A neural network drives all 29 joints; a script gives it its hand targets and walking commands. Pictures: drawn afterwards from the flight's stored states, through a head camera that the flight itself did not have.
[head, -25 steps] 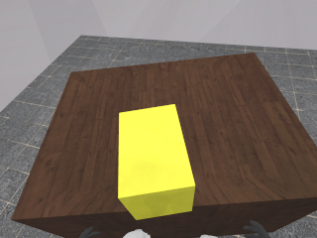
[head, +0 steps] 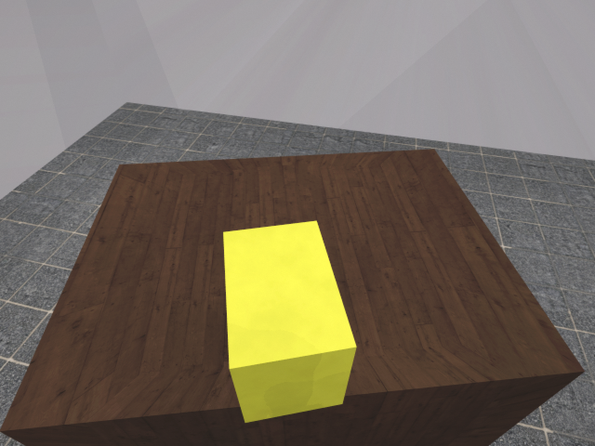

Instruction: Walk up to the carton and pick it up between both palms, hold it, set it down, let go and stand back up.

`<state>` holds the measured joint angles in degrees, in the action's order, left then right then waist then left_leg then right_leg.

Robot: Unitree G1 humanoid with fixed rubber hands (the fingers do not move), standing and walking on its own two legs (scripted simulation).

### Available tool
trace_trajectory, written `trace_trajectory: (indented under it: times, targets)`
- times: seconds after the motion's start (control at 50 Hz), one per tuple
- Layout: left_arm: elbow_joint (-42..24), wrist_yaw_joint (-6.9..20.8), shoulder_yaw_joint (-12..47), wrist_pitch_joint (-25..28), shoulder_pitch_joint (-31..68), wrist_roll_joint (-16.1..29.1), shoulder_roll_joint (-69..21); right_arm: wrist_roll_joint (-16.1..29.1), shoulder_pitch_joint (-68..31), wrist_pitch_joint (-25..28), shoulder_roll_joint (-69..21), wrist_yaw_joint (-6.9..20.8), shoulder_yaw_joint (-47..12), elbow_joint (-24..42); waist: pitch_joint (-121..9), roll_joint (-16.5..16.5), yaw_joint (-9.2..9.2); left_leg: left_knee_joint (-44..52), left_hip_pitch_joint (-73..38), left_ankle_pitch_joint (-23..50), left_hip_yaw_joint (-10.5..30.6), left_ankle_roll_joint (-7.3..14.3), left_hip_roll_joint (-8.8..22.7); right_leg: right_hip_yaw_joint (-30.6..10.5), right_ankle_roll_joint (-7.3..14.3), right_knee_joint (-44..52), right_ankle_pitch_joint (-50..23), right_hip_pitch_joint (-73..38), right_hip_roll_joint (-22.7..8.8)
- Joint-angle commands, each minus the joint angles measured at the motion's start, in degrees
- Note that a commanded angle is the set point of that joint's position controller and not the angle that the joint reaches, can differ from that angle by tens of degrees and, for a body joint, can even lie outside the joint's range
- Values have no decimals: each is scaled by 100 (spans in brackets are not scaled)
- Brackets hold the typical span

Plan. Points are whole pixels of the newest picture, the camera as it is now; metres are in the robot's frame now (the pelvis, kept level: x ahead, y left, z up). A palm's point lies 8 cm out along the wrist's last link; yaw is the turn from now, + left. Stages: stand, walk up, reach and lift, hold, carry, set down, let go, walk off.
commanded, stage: walk up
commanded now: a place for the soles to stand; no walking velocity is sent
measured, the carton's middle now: (282, 317) +0.36 +0.06 -0.06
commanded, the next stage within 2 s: none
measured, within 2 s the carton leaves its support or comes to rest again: neither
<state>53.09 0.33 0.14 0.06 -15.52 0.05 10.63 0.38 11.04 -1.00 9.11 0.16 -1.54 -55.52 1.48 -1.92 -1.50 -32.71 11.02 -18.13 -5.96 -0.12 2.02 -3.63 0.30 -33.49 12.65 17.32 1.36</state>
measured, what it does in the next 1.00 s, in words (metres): walks backwards: right foot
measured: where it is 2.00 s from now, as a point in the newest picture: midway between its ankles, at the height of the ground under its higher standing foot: outside the picture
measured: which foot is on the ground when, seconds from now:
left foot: down 0.00-1.00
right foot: down 0.00-0.60, up 0.62-0.96, down 0.98-1.00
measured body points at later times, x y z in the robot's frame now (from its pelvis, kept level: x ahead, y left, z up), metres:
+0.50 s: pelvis -0.03 +0.02 -0.01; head +0.03 +0.02 +0.44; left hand +0.07 +0.27 -0.15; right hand +0.04 -0.24 -0.16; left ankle -0.01 +0.12 -0.72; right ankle +0.06 -0.11 -0.73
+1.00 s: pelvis -0.12 +0.05 -0.01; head -0.10 +0.07 +0.44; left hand -0.09 +0.30 -0.17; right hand -0.05 -0.17 -0.15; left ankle -0.05 +0.13 -0.73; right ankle -0.16 -0.09 -0.73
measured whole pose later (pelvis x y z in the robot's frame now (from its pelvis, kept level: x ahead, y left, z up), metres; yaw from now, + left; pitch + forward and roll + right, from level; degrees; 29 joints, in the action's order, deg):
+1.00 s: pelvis -0.12 +0.05 -0.01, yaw +3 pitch -1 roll +0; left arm 59.1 -1.0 -1.6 -4.9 -12.1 -1.3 13.4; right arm -2.2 14.3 -1.4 5.9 -1.8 1.5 -52.0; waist 2.8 -2.9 1.5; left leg -36.2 23.1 -12.2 -0.6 3.8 -3.9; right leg -2.0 -1.2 -36.7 25.0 12.1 -0.6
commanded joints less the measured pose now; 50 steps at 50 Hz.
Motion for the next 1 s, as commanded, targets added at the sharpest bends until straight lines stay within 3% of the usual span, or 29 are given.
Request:
trace_trajectory:
  times: [0.0,0.1,0.26,0.28,0.3,0.34,0.38,0.4,0.42,0.44,0.48,0.5,0.52,0.54,0.56,0.58,0.6,0.62,0.64,0.66,0.7,0.74,0.78,0.84,0.88,0.9,0.94,0.96,0.98]
  targets:
    - [-183,-53,-146,195,-144,-6,800,-6,-208,164,909,-55,180,327,613,221,58,1409,569,-1426,837,390,621,-996,257,1088,983,527,-392]
    - [-47,-75,-107,214,-178,20,865,-31,0,190,907,-65,142,191,245,-283,155,1074,-45,-779,533,350,463,-1283,283,1377,989,667,-484]
    - [108,-119,-55,192,-307,4,863,-44,102,204,1035,-122,112,-13,-247,-294,86,1093,-367,-99,417,349,545,-1218,308,1028,-209,286,-435]
    - [-132,-237,-249,193,343,55,1291,69,-350,115,1491,-179,305,176,304,-222,91,479,196,1942,494,346,696,-919,364,436,-2712,237,-668]
    - [-144,-283,-288,194,184,52,1348,30,-245,76,1539,-188,343,216,-228,-167,79,41,142,2716,379,361,617,-905,465,129,-3795,-219,-827]
    - [-154,-329,-357,139,-37,29,1385,2,-108,-13,1403,-187,373,283,-530,-297,-1,-744,89,2515,213,302,302,-1198,837,178,-4497,-361,-1165]
    - [-84,-324,-466,46,-76,-83,1531,-119,-47,-145,1270,-226,463,304,-712,-649,-10,-1144,-150,1378,170,199,-248,-1505,1237,514,-4658,-346,-1412]
    - [-126,-345,-515,-10,-6,-76,1587,-119,33,-196,1197,-221,483,346,-767,-815,-28,-1382,5,634,220,160,-390,-1657,1409,634,-4414,-384,-1566]
    - [-210,-373,-548,-73,164,-60,1612,-110,146,-256,1122,-218,512,372,-742,-1111,-21,-1812,171,-818,306,138,-525,-1843,1587,818,-4036,-276,-1785]
    - [-289,-397,-575,-136,350,-56,1638,-99,245,-307,1081,-235,540,406,-679,-1213,4,-2184,318,-1618,523,111,-488,-2033,1719,966,-3531,-106,-2012]
    - [-472,-429,-598,-281,925,-81,1690,-58,511,-354,1058,-218,577,432,-593,-1137,190,-2014,235,-1587,706,142,-346,-1789,1622,832,-2827,237,-1992]
    - [-591,-441,-575,-352,1386,-112,1671,-21,713,-320,1061,-183,597,439,-618,-1056,417,-1480,26,-906,746,207,-240,-1412,1362,431,-2666,427,-1753]
    - [-689,-440,-510,-417,1777,-160,1564,40,886,-250,1147,-143,627,452,-720,-758,686,-590,-165,377,975,276,30,-945,926,-295,-2272,555,-1315]
    - [-775,-412,-423,-482,1854,-179,1158,16,716,-175,1541,-128,694,586,-591,669,740,917,75,2038,2244,250,948,9,322,-1622,-1088,805,-258]
    - [-770,-449,-395,-510,1836,-166,743,-13,491,-113,1790,-129,718,746,-278,1414,538,1544,-167,3103,3638,186,1785,344,-22,-2412,2124,1716,469]
    - [-618,-513,-422,-501,1466,-193,750,-22,452,-86,1709,-188,722,748,-342,933,431,1287,-214,3348,3493,191,1869,-285,-7,-3077,2493,1719,235]
    - [-526,-534,-399,-527,1079,-170,782,11,328,-84,1838,-219,770,852,-583,1002,297,1414,-87,2543,3507,179,1939,-371,6,-3267,2510,1681,108]
    - [-542,-548,-401,-567,1138,-162,835,-6,107,-107,2024,-231,807,1004,-392,1568,353,1893,566,1569,4010,173,1989,-469,45,-3312,2451,1440,84]
    - [-468,-527,-450,-532,1247,-152,968,-31,-330,-122,1830,-255,765,1100,46,1684,253,2061,1069,704,3903,171,1719,-650,53,-3383,2078,1279,21]
    - [-315,-490,-469,-478,1178,-154,1069,-61,-589,-105,1561,-261,713,1148,223,1659,155,1894,1194,355,3387,225,1370,-712,2,-3435,1696,1179,-60]
    - [-93,-380,-468,-435,908,-133,1123,-133,-704,-68,1194,-274,648,1296,-72,1338,30,1410,403,618,2690,249,938,-592,-137,-3469,1292,1501,-74]
    - [3,-278,-402,-403,745,-152,1075,-60,-342,33,949,-269,589,1250,-518,936,81,1289,-379,-54,2770,270,853,-477,-266,-3134,1252,1616,-176]
    - [-54,-224,-297,-370,898,-194,992,-23,210,134,803,-245,556,1011,-784,763,302,1398,-999,-1059,3067,272,810,-325,-369,-2244,1508,1607,-335]
    - [-161,-170,-232,-366,1027,-169,871,-202,736,163,990,-295,665,741,-818,1054,529,1577,-1289,-1885,3277,473,929,12,-403,-1076,2211,1421,-307]
    - [-133,-152,-228,-333,759,-140,765,-317,894,84,1217,-303,755,663,-609,1387,495,1608,-723,-1998,3162,602,934,335,-205,-150,2430,739,-169]
    - [-68,-148,-257,-285,503,-120,761,-338,911,25,1280,-291,771,657,-414,1460,406,1603,-147,-1955,2988,541,853,478,-36,409,2052,184,-99]
    - [179,-137,-322,-132,-258,-108,815,-266,761,-31,1249,-237,717,652,-68,1196,74,1552,1318,-1942,2422,138,494,464,310,1277,398,-1172,-175]
    - [308,-122,-393,-85,-741,-139,995,-201,677,-19,1081,-194,675,725,-39,952,-82,1497,2098,-1811,1955,-273,202,11,527,1269,709,-1767,-483]
    - [409,-117,-476,-56,-861,-91,1203,-32,189,-1,814,-171,619,916,358,544,-260,1233,2539,-1260,1089,-711,-471,-927,869,1677,2319,-1289,-926]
